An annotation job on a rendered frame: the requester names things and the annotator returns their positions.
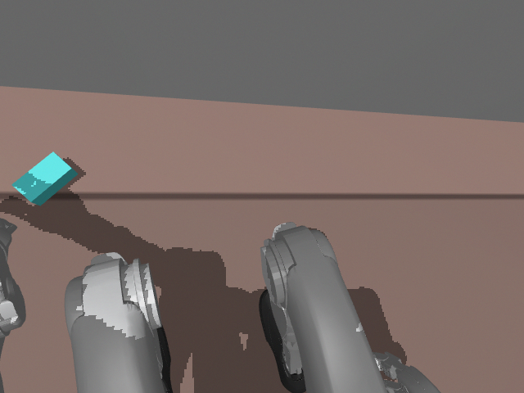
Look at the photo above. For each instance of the right robot foot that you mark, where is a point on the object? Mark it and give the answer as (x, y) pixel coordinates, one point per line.
(292, 382)

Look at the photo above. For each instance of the left robot hand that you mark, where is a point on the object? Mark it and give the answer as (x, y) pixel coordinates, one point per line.
(10, 227)

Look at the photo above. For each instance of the left robot foot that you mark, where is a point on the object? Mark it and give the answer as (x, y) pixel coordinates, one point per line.
(164, 349)

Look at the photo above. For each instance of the small box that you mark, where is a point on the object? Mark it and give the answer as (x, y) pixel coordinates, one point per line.
(45, 179)

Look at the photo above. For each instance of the right robot hand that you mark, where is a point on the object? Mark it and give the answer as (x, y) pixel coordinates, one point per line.
(410, 380)

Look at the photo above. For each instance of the left robot arm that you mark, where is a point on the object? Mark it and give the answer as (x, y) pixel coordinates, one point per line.
(12, 303)

